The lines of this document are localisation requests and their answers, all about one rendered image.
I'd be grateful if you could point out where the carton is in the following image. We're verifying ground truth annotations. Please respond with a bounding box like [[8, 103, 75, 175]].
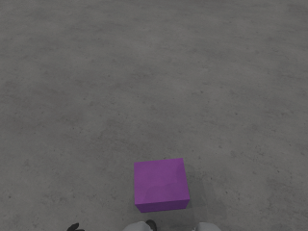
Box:
[[134, 158, 190, 213]]

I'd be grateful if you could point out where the left robot foot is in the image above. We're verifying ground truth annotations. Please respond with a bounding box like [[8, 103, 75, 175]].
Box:
[[146, 219, 157, 231]]

